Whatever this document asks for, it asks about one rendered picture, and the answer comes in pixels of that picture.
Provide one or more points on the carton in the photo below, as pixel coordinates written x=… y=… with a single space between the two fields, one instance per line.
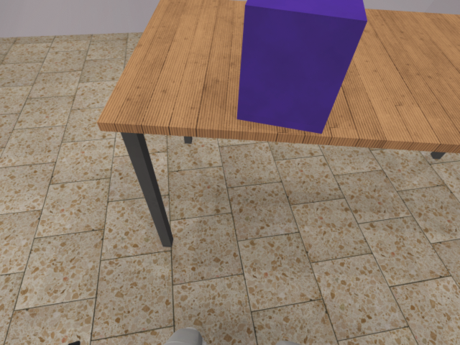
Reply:
x=294 y=57

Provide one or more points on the table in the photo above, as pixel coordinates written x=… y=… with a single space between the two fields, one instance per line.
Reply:
x=401 y=90

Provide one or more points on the left robot thigh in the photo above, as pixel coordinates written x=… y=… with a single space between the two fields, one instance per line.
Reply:
x=186 y=336

